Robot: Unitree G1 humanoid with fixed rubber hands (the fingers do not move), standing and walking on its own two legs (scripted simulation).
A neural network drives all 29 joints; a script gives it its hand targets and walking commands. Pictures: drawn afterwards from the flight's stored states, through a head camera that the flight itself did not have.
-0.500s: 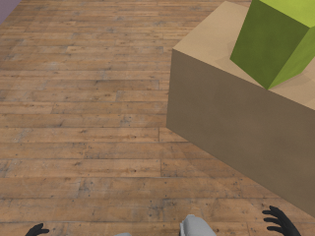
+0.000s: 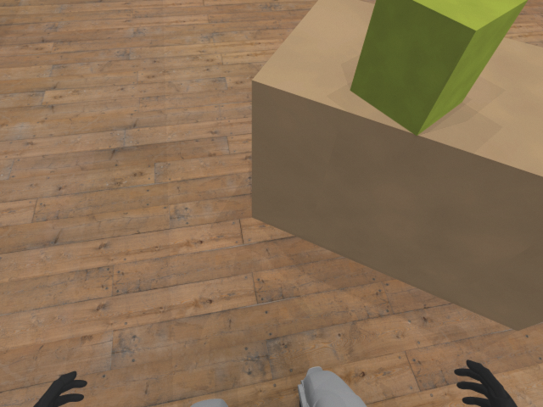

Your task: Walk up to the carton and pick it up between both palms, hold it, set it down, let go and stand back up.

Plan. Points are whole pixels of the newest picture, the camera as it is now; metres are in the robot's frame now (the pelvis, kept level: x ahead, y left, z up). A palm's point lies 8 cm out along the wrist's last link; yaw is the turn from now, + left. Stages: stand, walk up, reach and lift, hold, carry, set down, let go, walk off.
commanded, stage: walk up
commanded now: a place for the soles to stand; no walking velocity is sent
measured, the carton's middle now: (426, 51) +0.81 -0.35 +0.05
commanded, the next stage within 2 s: none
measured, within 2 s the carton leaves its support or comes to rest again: neither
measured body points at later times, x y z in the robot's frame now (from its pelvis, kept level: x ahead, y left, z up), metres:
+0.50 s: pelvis -0.01 -0.03 -0.01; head +0.02 -0.06 +0.44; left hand +0.15 +0.29 -0.09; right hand +0.07 -0.37 -0.11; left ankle -0.02 +0.09 -0.69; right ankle +0.00 -0.16 -0.73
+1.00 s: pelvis -0.05 +0.01 +0.00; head -0.01 +0.03 +0.45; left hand +0.12 +0.32 -0.11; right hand -0.01 -0.34 -0.07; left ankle +0.00 +0.09 -0.73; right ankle -0.06 -0.17 -0.68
